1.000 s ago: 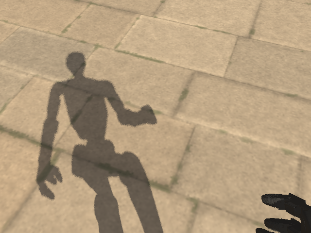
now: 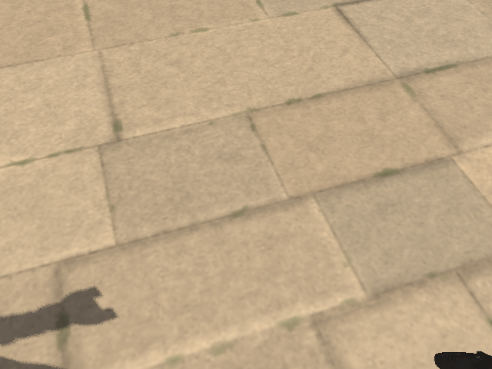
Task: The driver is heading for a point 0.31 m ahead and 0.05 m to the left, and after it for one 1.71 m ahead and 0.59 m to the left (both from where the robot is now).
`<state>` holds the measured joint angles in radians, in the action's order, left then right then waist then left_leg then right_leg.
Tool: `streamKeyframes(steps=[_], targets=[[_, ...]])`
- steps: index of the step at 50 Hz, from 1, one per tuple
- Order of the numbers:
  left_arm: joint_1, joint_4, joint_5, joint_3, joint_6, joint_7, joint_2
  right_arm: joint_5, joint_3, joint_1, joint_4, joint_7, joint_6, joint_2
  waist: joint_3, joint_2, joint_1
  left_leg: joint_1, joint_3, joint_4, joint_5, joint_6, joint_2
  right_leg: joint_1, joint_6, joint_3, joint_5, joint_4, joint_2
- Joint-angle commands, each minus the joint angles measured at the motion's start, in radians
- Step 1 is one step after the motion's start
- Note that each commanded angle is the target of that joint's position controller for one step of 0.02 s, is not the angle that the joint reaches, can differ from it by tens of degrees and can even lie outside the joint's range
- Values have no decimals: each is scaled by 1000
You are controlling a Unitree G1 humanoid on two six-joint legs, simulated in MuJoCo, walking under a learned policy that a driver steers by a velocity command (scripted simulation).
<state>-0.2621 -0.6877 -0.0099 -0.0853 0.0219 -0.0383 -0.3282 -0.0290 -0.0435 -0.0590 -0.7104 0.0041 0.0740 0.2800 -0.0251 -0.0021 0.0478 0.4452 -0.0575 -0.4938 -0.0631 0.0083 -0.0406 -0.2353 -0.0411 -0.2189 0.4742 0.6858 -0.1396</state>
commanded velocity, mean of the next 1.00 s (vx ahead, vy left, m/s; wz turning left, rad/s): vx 0.02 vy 0.00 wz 0.07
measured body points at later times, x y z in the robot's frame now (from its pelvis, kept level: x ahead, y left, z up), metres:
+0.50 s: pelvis +0.05 -0.01 +0.01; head +0.06 -0.03 +0.46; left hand +0.19 +0.23 -0.10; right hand +0.15 -0.28 -0.11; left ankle +0.11 +0.11 -0.72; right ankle +0.03 -0.13 -0.72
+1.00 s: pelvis +0.07 +0.00 +0.02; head +0.11 +0.02 +0.46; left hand +0.18 +0.30 -0.09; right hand +0.24 -0.27 -0.09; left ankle +0.10 +0.10 -0.72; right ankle +0.07 -0.15 -0.67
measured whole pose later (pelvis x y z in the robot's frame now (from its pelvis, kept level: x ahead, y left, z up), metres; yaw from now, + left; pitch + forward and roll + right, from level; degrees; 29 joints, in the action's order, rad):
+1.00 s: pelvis +0.07 +0.00 +0.02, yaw +9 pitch +2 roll -2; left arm -0.14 -0.71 -0.01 -0.08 0.01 -0.06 -0.30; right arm 0.01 -0.06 -0.16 -0.77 -0.02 -0.02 0.30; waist -0.06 0.00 -0.02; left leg 0.34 -0.12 -0.47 -0.16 0.04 -0.06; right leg -0.43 0.08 -0.07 0.45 0.92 -0.03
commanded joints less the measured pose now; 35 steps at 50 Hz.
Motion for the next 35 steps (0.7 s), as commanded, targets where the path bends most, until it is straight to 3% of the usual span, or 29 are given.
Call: streamKeyframes(steps=[1, 2, 3, 5, 7, 9, 12, 14, 15, 16, 17, 18, 19, 20, 23, 26, 27, 31, 35], targets=[[-206, 53, 2, -7, -12, 0, -98, 2, -54, -117, 42, -9, -10, 184, 307, 249, 7, -540, -615, 108, 451, 310, 497, -319, 75, 14, 252, 468, 41], [-123, 40, -7, -26, 3, -4, -158, 15, -36, -82, 62, -8, -16, 123, 224, 152, -29, -475, -488, 111, 317, 273, 421, -341, 101, 23, 179, 540, 71], [-63, 38, -5, -29, 20, -11, -157, 11, -26, -57, 62, -6, -26, 102, 183, 98, -37, -409, -382, 120, 211, 230, 356, -342, 115, 46, 119, 552, 85], [-22, 49, -2, -23, 41, -13, -121, 12, -19, -7, 58, -7, -43, 104, 105, 112, -26, -260, -268, 172, 90, 204, 286, -286, 128, 67, 47, 495, 109], [-28, 46, -2, -3, 38, -7, -57, 6, -19, 5, 46, -9, -50, 103, 96, 148, -17, -206, -166, 196, 80, 191, 225, -197, 129, 129, 12, 340, 112], [-12, 42, 7, 11, 29, -3, -29, 11, -21, 1, 33, -9, -53, 107, 120, 168, -32, -219, -138, 189, 108, 203, 224, -121, 125, 158, 2, 183, 130], [13, 35, 6, 12, 23, 7, -44, 22, -28, -31, 12, -8, -61, 137, 141, 175, -57, -249, -163, 178, 51, 219, 252, -46, 105, 176, -96, -1, 140], [-16, 9, 9, 11, 22, 15, -40, 33, -22, -17, 4, -7, -67, 134, 124, 156, -28, -197, -149, 162, -58, 189, 237, 56, 72, 204, -241, -190, 129], [-7, 8, 16, 11, 21, 18, -47, 36, -15, -45, -11, -5, -65, 120, 109, 139, -27, -152, -138, 159, -125, 149, 217, 110, 46, 194, -289, -267, 132], [7, 24, 30, 9, 20, 16, -79, 29, -6, -72, -23, 0, -58, 100, 108, 87, -37, -94, -114, 134, -193, 87, 193, 170, 10, 111, -351, -289, 203], [39, 29, 33, -5, 23, 11, -152, 9, 1, -106, -17, 8, -47, 74, 94, -81, -94, -70, -11, 74, -275, 22, 98, 127, -48, 9, -345, -284, 294], [61, 16, 35, 12, 15, 18, -77, 1, 7, -71, -22, 7, -43, 52, 89, -145, -84, -190, 48, 52, -220, -25, 64, -20, -72, 3, -147, -328, 294], [88, 22, 44, 28, 5, 24, -29, -1, 4, -38, -26, 6, -45, 65, 49, -123, -74, -232, 40, 47, -165, -38, 65, -77, -50, 19, -53, -352, 262], [87, 13, 48, 30, -4, 26, -27, 1, 3, -37, -36, 3, -48, 67, 32, -120, -74, -251, 39, 44, -141, -35, 69, -97, -24, 37, -43, -354, 241], [57, -5, 33, 30, -28, 24, -44, 9, -3, -69, -68, -6, -54, 88, 2, -86, -71, -245, 20, 54, -97, -16, 82, -80, 5, 65, -159, -321, 218], [29, -21, 31, 29, -30, 15, -43, 20, -1, -74, -98, -5, -52, 83, 8, -48, -55, -208, 11, 52, -60, -10, 80, -14, 9, 98, -232, -291, 203], [25, -20, 29, 23, -27, 10, -60, 26, -5, -59, -97, -5, -53, 96, 3, -43, -47, -176, 11, 34, -47, -8, 73, 8, 4, 102, -254, -282, 203], [-1, -16, 20, -6, -9, -15, -110, 42, -19, -37, -77, -6, -62, 115, 13, -78, -31, -64, 23, -92, -43, -9, 44, 67, -61, 61, -415, -279, 292], [46, 8, 13, -17, -3, -32, -102, 38, -27, -70, -62, 8, -79, 99, 35, -139, -47, -14, 47, -240, -250, 1, 57, 68, -135, 17, -575, -253, 417]])
Keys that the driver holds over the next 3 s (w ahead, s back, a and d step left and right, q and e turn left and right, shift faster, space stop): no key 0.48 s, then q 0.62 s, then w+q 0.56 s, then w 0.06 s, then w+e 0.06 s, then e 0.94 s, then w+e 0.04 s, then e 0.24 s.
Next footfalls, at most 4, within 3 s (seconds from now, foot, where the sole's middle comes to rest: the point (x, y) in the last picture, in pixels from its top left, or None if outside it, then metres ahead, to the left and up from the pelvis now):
0.32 right None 0.07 -0.14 -0.76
1.16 right None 0.15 -0.13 -0.76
1.66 left None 0.21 0.23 -0.76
2.12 right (169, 337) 0.54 0.26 -0.76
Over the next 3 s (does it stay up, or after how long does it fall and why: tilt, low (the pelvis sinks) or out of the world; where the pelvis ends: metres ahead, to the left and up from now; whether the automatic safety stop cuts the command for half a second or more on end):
stays up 0.42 0.32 0.01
